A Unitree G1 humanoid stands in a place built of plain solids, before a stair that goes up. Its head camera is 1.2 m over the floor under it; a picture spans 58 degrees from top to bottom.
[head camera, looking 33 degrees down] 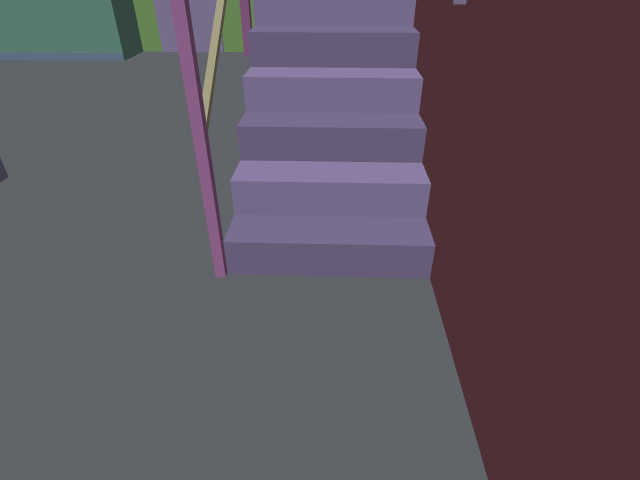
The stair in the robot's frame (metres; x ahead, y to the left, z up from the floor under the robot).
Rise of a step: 0.18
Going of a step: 0.24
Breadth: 0.91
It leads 2 degrees to the right of straight ahead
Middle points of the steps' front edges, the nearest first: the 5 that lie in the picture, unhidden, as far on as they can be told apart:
1.55 -0.04 0.18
1.79 -0.04 0.35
2.03 -0.05 0.53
2.27 -0.06 0.70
2.51 -0.07 0.88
